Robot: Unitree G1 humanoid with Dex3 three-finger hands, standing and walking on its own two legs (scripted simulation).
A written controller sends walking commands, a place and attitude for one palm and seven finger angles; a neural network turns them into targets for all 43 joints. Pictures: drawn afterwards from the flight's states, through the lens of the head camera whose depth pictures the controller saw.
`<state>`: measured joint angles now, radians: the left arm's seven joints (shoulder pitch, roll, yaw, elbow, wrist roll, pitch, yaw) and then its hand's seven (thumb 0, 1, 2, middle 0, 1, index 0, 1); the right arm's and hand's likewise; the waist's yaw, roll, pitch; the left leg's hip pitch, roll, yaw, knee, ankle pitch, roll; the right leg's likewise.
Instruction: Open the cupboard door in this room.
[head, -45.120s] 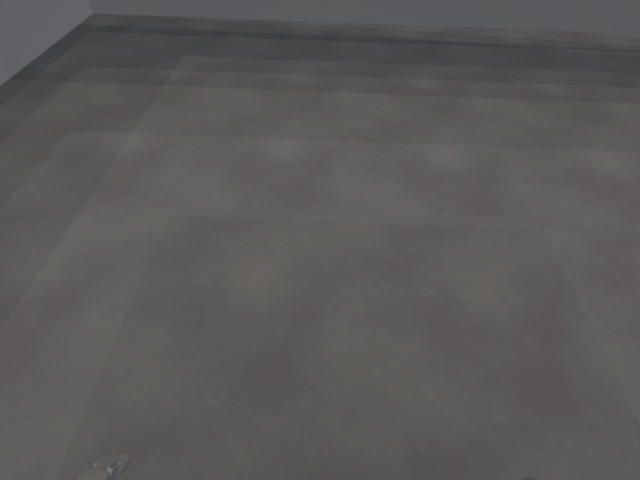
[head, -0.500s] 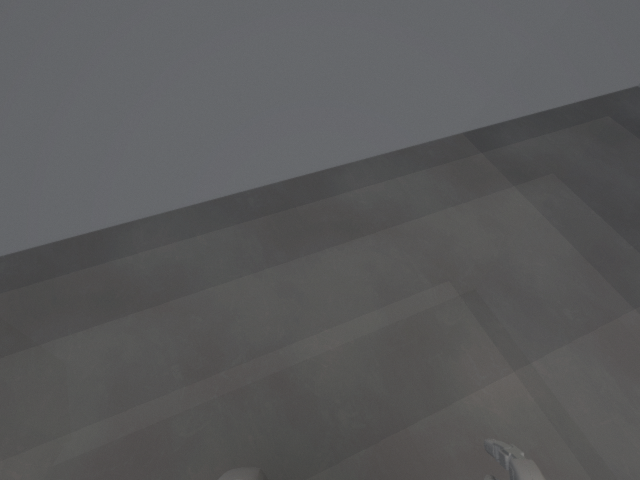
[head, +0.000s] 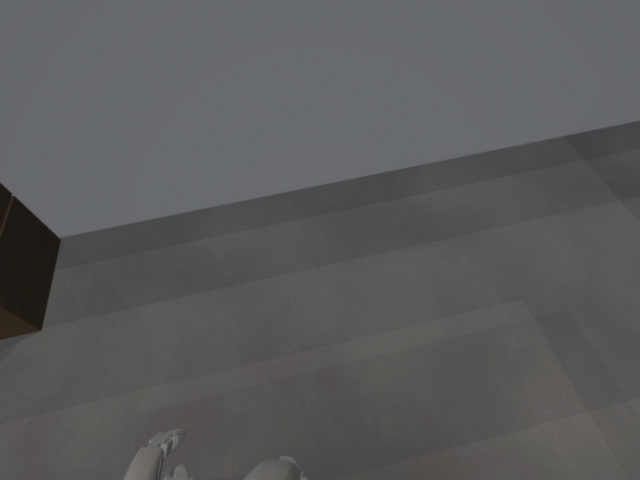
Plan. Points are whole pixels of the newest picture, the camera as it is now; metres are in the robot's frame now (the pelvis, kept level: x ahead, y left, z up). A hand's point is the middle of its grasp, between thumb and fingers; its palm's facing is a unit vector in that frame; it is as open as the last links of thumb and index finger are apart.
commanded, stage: turn to face it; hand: left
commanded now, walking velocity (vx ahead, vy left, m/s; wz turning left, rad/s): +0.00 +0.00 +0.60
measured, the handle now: out of the picture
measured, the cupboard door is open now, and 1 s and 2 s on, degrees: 49 49 49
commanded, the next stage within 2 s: take the last steps up to it in 1.54 s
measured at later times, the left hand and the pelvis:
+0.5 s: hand out of the picture -0.04 +0.24 -0.19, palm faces +0.38 -0.89 -0.24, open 7.4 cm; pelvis +0.01 +0.03 -0.01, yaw +19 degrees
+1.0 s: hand out of the picture +0.07 +0.25 -0.14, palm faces +0.53 -0.81 -0.27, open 7.4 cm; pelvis +0.05 +0.01 +0.00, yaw +34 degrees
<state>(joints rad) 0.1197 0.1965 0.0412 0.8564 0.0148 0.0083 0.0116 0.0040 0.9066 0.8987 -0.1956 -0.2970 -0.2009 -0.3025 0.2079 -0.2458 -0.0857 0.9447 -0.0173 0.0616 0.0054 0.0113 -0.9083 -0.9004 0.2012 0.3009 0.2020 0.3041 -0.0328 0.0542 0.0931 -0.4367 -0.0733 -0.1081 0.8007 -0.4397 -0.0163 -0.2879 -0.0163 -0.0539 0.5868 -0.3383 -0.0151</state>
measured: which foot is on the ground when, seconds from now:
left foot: up 0.00-0.40, down 0.42-1.00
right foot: down 0.00-0.42, up 0.44-0.96, down 0.98-1.00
